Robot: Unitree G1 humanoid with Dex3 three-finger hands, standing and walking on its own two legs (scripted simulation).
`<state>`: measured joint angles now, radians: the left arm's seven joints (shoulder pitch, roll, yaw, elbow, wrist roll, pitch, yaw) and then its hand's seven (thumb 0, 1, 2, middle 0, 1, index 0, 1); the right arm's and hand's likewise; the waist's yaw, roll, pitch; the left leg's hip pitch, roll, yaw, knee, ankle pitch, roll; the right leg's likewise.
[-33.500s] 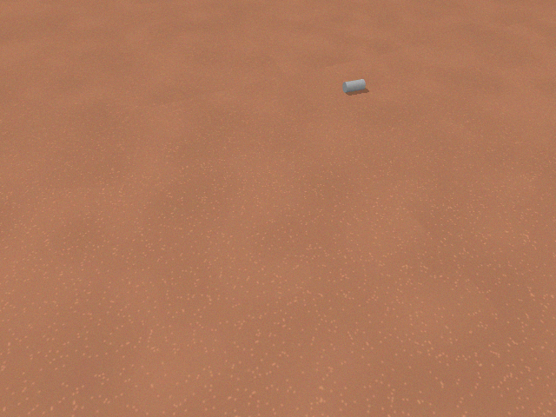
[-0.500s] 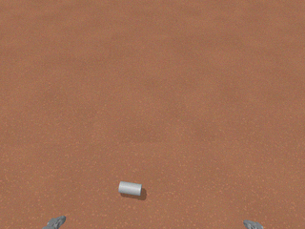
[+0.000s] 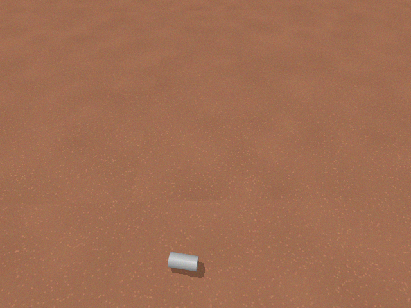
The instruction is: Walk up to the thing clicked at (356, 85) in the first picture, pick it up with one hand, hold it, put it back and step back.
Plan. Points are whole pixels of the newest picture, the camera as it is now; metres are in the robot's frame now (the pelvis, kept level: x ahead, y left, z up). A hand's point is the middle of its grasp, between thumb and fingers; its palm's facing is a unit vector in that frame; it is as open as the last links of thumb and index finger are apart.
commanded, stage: stand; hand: left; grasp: from above
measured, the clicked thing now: (183, 261) +0.47 +0.13 -0.74
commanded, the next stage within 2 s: step back in 1.74 s
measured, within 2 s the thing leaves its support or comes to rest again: neither
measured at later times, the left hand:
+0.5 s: hand out of the picture +0.06 +0.23 -0.16, palm faces +0.02 -0.94 -0.33, open 7.4 cm
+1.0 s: hand out of the picture +0.09 +0.23 -0.15, palm faces +0.01 -0.94 -0.33, open 7.4 cm
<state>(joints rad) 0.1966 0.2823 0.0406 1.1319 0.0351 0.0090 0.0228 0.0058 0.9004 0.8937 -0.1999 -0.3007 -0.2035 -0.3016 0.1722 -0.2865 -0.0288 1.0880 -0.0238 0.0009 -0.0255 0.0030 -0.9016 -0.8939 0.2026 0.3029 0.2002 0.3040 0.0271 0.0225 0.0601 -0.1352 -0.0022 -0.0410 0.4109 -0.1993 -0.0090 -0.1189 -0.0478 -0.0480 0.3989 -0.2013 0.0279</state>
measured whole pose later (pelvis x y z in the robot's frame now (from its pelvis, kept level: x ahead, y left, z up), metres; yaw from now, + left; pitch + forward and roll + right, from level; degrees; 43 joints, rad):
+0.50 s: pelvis +0.01 -0.01 +0.00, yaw +0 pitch -4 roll +0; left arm 0.13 0.30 0.04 1.16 0.02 0.00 0.01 0.00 0.90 0.89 -0.20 -0.30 -0.20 -0.30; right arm 0.15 -0.32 -0.02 1.13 -0.02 0.00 -0.02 0.00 -0.90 -0.89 0.20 0.30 0.20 0.30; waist 0.01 0.02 0.07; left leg -0.11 0.01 -0.04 0.36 -0.18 -0.02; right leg -0.10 -0.03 -0.05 0.34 -0.18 0.02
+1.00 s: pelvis +0.02 -0.01 +0.00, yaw -1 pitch -3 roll +0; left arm 0.11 0.31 0.04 1.16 0.02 0.00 0.01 0.00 0.90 0.89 -0.20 -0.30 -0.20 -0.30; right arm 0.11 -0.33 -0.01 1.13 -0.02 -0.01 -0.02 0.00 -0.90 -0.89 0.20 0.30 0.20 0.30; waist 0.01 0.02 0.06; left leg -0.10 0.02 -0.04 0.34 -0.19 -0.03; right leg -0.09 -0.03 -0.05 0.33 -0.19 0.01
